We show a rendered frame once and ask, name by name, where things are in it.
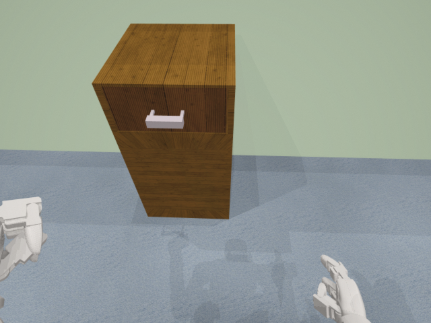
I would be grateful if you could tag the cabinet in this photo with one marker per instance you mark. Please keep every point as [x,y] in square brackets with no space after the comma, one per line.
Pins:
[176,174]

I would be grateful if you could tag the robot left hand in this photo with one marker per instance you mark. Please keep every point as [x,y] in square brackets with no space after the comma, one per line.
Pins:
[20,219]

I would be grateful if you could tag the robot right hand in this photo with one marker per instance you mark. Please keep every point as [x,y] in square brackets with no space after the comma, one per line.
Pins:
[345,296]

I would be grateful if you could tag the handle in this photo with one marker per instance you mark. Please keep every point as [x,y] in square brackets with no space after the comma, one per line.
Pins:
[165,122]

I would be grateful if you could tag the drawer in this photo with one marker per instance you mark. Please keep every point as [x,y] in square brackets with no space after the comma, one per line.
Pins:
[205,108]

